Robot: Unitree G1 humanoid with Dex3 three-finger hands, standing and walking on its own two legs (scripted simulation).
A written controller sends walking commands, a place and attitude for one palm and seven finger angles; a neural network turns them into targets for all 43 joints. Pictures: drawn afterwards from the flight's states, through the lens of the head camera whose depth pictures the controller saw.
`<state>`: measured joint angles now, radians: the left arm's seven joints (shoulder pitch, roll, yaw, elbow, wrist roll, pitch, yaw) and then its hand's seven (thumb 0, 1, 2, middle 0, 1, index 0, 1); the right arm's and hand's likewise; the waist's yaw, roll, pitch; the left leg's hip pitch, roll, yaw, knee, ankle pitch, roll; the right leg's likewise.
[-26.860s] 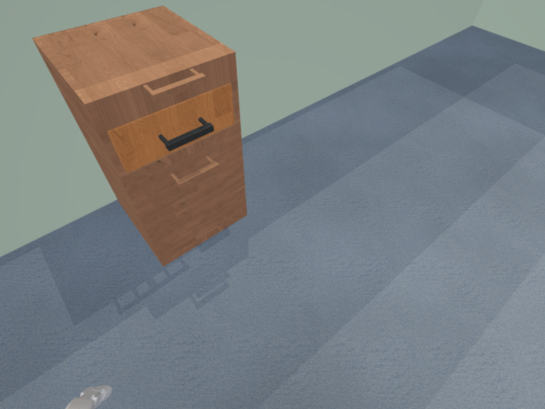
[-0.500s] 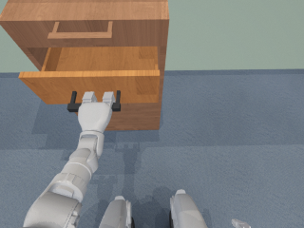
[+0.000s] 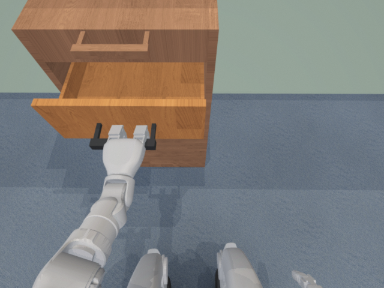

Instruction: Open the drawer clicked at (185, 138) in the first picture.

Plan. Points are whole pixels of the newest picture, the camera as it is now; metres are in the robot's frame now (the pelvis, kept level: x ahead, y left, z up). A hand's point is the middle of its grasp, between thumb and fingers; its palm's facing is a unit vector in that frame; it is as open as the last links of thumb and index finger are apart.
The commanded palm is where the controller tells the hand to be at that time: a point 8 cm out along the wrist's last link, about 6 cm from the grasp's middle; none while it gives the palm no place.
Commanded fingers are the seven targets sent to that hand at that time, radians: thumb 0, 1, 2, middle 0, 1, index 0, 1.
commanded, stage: pull the drawer open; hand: left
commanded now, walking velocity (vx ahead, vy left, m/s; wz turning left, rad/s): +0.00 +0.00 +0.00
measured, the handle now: (124, 136) +0.46 +0.16 -0.05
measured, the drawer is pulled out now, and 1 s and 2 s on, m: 0.13 0.18 0.24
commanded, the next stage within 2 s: none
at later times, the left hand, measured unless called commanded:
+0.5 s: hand (130, 171) +0.38 +0.14 -0.07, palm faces -0.02 -0.05 -1.00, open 5.6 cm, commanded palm +0.33 +0.16 -0.03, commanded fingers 0.00 0.90 0.90 -0.40 -1.35 -0.40 -1.35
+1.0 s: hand (128, 182) +0.35 +0.14 -0.07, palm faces -0.02 -0.05 -1.00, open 5.6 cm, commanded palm +0.31 +0.15 -0.03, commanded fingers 0.00 0.90 0.90 -0.40 -1.35 -0.40 -1.35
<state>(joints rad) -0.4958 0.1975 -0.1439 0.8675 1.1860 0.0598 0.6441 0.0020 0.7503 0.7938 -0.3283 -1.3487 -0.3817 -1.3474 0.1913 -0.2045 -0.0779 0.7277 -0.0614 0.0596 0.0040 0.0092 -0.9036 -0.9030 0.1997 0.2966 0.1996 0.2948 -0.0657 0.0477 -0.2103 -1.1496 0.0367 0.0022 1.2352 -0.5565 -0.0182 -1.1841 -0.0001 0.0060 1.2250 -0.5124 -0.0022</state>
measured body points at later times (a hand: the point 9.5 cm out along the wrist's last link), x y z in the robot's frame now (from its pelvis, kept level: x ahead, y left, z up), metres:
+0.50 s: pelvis +0.01 +0.00 +0.00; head +0.13 -0.01 +0.44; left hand +0.37 +0.14 -0.01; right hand +0.11 -0.25 -0.14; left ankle +0.01 +0.13 -0.63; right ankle +0.03 -0.12 -0.63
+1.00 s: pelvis +0.01 +0.00 +0.01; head +0.12 -0.01 +0.44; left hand +0.35 +0.15 -0.01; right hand +0.13 -0.24 -0.14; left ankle +0.01 +0.13 -0.63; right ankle +0.03 -0.12 -0.63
